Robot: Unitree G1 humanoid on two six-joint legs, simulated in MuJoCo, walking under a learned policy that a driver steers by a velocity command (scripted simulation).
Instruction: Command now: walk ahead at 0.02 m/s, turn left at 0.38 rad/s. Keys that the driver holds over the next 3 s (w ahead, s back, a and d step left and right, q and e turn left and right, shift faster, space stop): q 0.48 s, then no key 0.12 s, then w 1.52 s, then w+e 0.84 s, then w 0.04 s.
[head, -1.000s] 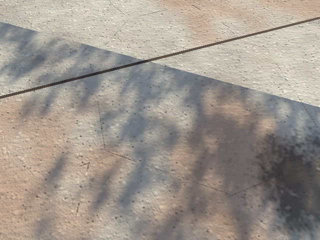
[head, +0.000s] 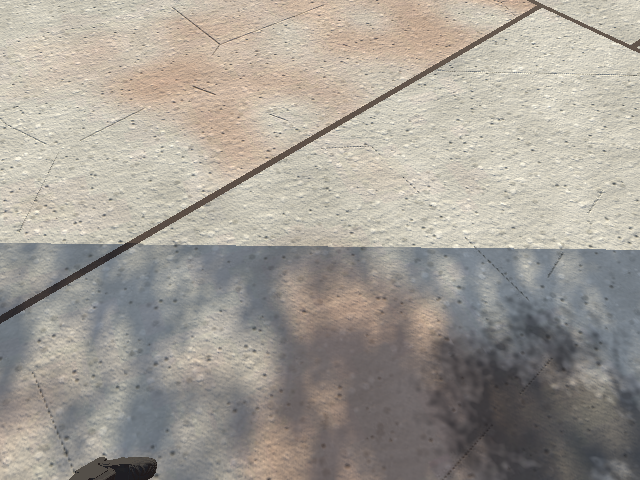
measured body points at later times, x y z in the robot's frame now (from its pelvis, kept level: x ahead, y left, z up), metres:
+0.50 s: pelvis +0.00 +0.04 +0.01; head +0.02 +0.08 +0.46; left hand +0.08 +0.36 -0.10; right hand +0.21 -0.20 -0.07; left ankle -0.02 +0.12 -0.74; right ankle +0.07 -0.12 -0.68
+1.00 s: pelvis +0.08 +0.06 +0.01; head +0.11 +0.06 +0.46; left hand -0.01 +0.32 -0.11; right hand +0.35 -0.10 -0.09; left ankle +0.11 +0.22 -0.71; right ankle +0.06 -0.10 -0.74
